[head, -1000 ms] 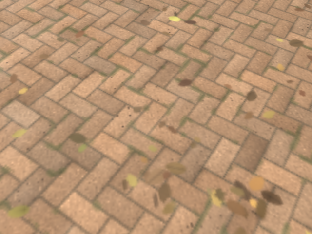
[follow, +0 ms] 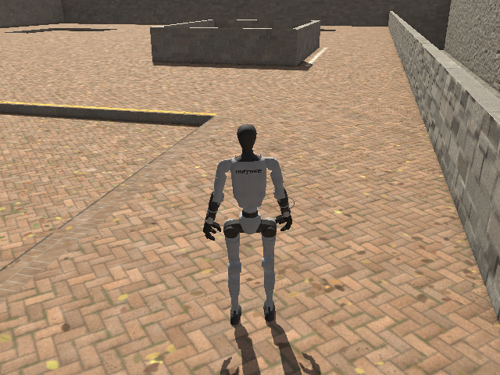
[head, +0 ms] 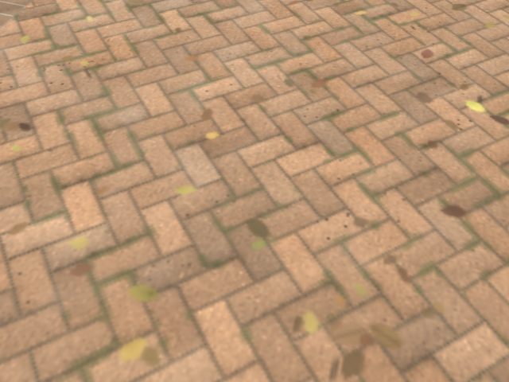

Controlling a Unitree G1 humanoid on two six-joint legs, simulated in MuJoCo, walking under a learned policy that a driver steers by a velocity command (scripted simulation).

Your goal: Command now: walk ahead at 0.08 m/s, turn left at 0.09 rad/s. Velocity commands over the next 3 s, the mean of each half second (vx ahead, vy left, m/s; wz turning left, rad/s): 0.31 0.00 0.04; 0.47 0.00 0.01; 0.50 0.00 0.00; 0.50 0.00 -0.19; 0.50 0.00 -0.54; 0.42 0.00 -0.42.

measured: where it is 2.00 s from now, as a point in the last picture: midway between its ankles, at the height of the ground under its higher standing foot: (269, 246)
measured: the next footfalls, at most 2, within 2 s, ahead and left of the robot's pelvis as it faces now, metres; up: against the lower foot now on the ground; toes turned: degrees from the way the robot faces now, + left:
right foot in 0.24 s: +0.06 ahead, -0.11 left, +0.00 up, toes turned -2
left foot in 0.74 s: +0.41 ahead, +0.05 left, +0.00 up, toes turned +3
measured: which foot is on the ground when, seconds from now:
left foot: down 0.00-0.24, up 0.26-0.72, down 0.74-1.00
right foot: up 0.00-0.22, down 0.24-0.76, up 0.78-1.00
